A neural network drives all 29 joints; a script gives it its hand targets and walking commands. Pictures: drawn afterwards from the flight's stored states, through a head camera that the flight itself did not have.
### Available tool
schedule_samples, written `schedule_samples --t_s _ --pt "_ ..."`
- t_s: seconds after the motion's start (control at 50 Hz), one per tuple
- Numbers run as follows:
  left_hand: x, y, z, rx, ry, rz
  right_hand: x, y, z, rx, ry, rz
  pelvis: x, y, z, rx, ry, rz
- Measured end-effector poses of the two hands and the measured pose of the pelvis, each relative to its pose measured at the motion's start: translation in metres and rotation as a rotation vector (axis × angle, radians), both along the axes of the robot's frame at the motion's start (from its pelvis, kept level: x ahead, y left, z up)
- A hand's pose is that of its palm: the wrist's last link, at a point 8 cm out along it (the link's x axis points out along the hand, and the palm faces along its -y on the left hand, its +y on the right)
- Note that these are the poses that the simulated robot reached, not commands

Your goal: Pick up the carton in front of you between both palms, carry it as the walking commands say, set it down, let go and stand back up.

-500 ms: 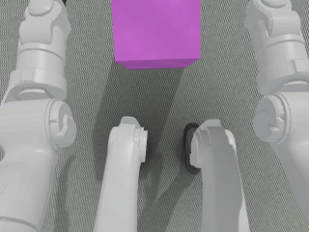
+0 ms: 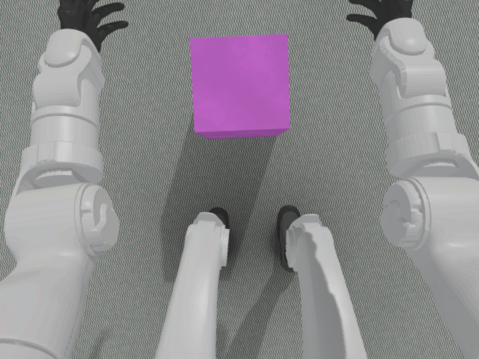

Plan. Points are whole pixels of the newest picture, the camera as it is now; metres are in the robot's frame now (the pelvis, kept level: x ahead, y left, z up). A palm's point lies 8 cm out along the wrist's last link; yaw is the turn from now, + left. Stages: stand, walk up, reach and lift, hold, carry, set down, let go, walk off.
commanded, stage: set down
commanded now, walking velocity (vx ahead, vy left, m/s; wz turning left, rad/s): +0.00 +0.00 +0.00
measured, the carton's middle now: (240, 95) +0.53 +0.04 -0.47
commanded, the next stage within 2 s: let go in 0.06 s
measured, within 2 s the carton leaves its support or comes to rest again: neither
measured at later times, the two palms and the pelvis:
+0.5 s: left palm (18, 99) +0.42 +0.25 +0.01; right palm (470, 97) +0.44 -0.19 +0.00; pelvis +0.05 +0.01 +0.12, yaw +0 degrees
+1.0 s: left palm out of the picture +0.26 +0.23 +0.11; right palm out of the picture +0.27 -0.24 +0.11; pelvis +0.09 -0.01 +0.18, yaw +0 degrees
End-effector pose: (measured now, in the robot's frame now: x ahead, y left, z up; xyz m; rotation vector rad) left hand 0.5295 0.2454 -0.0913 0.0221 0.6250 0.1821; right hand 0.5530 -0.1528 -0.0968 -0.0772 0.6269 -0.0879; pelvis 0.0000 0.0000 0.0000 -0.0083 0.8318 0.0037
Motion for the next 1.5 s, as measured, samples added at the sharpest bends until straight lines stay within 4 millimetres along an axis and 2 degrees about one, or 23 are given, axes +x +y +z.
schedule_samples --t_s 0.14,0.24,0.34,0.48,0.62,0.86,0.98,1.12,1.36,1.44,1.5 --pt "-0.004 -0.001 0.033 0.014 0.014 -0.018 -0.005 -0.002 0.033 -0.013 0.011 0.006 0.007 0.001 0.036 -0.001 -0.011 -0.001" --pt "-0.021 0.000 0.046 0.061 0.059 -0.066 -0.026 -0.008 0.047 -0.067 0.049 0.023 0.016 0.002 0.061 -0.002 -0.034 -0.001" --pt "-0.057 0.002 0.061 0.099 0.114 -0.112 -0.066 -0.018 0.062 -0.102 0.095 0.030 0.030 0.004 0.087 -0.001 -0.087 -0.004" --pt "-0.101 0.006 0.097 0.100 0.135 -0.126 -0.111 -0.032 0.096 -0.097 0.113 0.035 0.049 0.006 0.115 0.002 -0.186 -0.004" --pt "-0.143 0.002 0.131 0.092 0.140 -0.124 -0.153 -0.045 0.130 -0.091 0.117 0.045 0.065 0.005 0.136 0.005 -0.290 -0.002" --pt "-0.233 -0.012 0.180 0.085 0.166 -0.126 -0.246 -0.073 0.180 -0.082 0.149 0.042 0.084 -0.003 0.170 0.008 -0.568 -0.002" --pt "-0.266 -0.019 0.199 0.087 0.170 -0.128 -0.279 -0.084 0.200 -0.084 0.154 0.047 0.093 -0.007 0.180 0.011 -0.719 0.002" --pt "-0.276 -0.023 0.206 0.086 0.173 -0.137 -0.296 -0.090 0.211 -0.082 0.163 0.050 0.096 -0.011 0.182 0.012 -0.848 0.006" --pt "-0.275 -0.023 0.207 0.090 0.186 -0.144 -0.296 -0.085 0.212 -0.077 0.178 0.053 0.094 -0.010 0.180 0.010 -0.924 0.007" --pt "-0.276 -0.019 0.208 0.108 0.200 -0.137 -0.298 -0.084 0.210 -0.080 0.174 0.044 0.094 -0.007 0.180 0.011 -0.924 0.012" --pt "-0.276 -0.005 0.203 0.159 0.201 -0.112 -0.303 -0.093 0.202 -0.145 0.204 0.037 0.095 -0.006 0.178 0.011 -0.885 0.008"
